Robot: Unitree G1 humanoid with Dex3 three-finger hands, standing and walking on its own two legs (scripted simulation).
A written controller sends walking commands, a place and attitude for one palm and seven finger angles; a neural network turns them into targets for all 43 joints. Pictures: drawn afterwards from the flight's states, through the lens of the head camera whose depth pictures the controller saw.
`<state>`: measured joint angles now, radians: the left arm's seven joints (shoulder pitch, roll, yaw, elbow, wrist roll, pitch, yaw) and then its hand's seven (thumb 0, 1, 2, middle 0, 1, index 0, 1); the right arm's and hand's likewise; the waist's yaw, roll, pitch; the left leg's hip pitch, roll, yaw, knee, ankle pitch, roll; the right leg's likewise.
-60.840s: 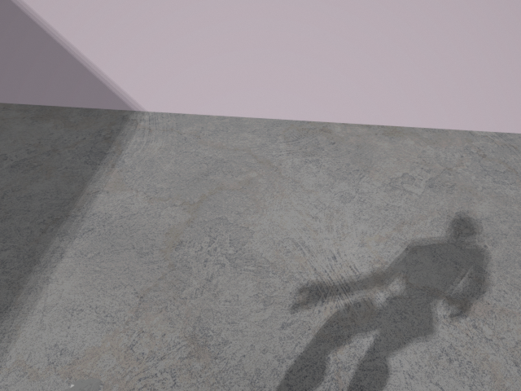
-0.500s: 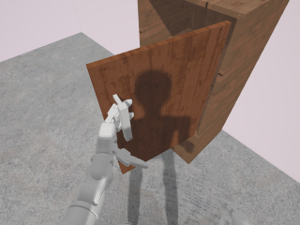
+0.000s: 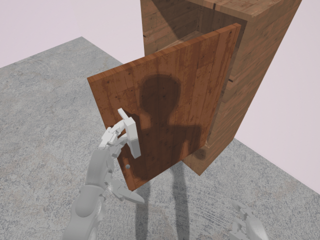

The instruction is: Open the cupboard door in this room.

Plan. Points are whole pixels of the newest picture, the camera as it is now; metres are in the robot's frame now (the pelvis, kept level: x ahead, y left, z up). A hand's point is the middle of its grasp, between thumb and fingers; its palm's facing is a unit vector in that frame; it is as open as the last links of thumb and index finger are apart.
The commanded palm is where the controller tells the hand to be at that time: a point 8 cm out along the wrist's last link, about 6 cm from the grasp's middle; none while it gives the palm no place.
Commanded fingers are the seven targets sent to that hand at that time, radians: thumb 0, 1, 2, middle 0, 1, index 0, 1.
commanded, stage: slide the hand sideways off the handle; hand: left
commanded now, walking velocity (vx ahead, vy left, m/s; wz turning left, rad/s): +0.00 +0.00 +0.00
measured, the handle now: (129, 134) +0.36 +0.10 +0.07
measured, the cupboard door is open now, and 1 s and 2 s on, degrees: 79 79 79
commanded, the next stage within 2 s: draw the hand back to the body in 0.56 s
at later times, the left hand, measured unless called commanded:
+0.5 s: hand (98, 182) +0.23 +0.15 +0.07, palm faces -0.04 -1.00 -0.07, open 16.3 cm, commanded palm +0.21 +0.21 +0.07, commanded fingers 0.00 -0.50 0.30 -0.15 -0.30 -0.15 -0.30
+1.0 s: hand (70, 186) +0.21 +0.19 +0.10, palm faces -0.02 -1.00 -0.07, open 16.3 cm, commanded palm +0.18 +0.25 +0.11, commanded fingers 0.00 -0.50 0.30 -0.15 -0.30 -0.15 -0.30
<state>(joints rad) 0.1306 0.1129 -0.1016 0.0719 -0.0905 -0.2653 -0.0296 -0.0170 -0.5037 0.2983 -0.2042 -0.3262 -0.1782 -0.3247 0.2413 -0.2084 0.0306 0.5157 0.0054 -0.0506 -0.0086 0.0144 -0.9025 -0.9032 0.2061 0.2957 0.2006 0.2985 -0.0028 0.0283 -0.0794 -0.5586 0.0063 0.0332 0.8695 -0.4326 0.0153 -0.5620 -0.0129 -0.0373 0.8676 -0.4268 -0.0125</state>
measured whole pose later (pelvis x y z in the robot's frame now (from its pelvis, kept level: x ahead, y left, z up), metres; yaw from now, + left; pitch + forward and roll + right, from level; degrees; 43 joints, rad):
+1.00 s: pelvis +0.00 +0.01 +0.00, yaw +1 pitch +5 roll -2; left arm 0.42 0.27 0.17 -0.20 -0.29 -0.19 -0.28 -0.02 -0.50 0.30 -0.15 -0.30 -0.15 -0.30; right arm 0.27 -0.24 0.05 0.51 0.04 -0.18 -0.07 0.02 -0.90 -0.90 0.21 0.30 0.20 0.30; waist 0.01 0.05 -0.10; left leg -0.53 0.01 0.00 0.88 -0.45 0.02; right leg -0.50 -0.01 -0.07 0.83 -0.43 -0.01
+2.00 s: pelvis +0.03 +0.00 +0.05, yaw +0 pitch -4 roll +0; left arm 0.45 0.34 0.34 -0.37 -0.05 -0.08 0.12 0.00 0.79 0.85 -0.21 -0.30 -0.20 -0.30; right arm 0.18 -0.23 0.02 0.65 -0.01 -0.11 -0.07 0.02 -0.90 -0.90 0.21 0.30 0.20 0.30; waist 0.08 0.07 0.02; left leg -0.07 0.00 0.03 0.41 -0.27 0.02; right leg -0.06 0.00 -0.03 0.38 -0.25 0.00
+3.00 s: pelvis -0.06 +0.02 +0.03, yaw +0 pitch -1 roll -2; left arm 0.55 0.40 0.41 -0.51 0.00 -0.20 0.15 0.01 0.88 0.90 -0.22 -0.30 -0.21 -0.30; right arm 0.21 -0.22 0.00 0.56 0.00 -0.06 -0.09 0.01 -0.90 -0.90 0.21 0.30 0.20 0.30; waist 0.01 0.01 0.04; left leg -0.37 0.00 0.04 0.58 -0.22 0.05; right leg -0.34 0.00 -0.02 0.51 -0.18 0.02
